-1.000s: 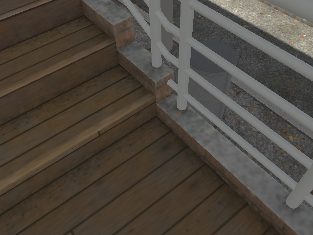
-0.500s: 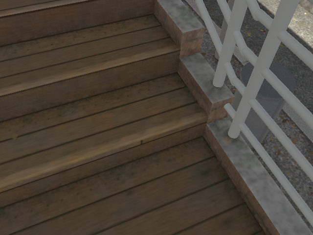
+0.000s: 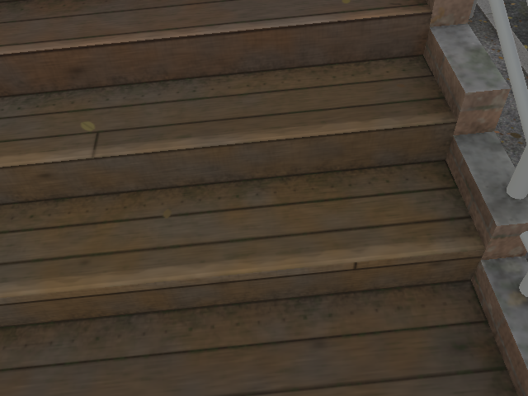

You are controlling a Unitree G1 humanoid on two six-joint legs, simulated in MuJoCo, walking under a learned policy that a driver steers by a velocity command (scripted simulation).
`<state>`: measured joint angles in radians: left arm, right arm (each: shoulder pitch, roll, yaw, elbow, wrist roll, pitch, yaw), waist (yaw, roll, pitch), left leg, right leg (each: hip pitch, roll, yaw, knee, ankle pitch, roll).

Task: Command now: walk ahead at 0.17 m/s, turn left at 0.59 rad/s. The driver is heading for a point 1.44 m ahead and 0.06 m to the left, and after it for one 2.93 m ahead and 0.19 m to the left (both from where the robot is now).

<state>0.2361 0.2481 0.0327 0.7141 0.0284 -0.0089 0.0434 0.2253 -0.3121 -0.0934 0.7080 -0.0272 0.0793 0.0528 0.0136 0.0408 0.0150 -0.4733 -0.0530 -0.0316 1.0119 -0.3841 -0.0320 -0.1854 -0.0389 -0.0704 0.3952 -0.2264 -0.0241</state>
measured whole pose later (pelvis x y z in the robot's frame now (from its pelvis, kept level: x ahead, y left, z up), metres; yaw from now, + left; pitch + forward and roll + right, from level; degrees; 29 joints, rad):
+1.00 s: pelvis +0.42 +0.13 +0.00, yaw +20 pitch +0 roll -2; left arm 0.40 0.23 0.03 0.94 0.01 -0.09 -0.02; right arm 0.12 -0.25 0.00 0.81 -0.04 -0.05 0.04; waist 0.04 0.04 0.03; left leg -0.58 0.08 0.01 0.71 -0.08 0.02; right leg -0.04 0.08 -0.05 0.23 -0.20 -0.06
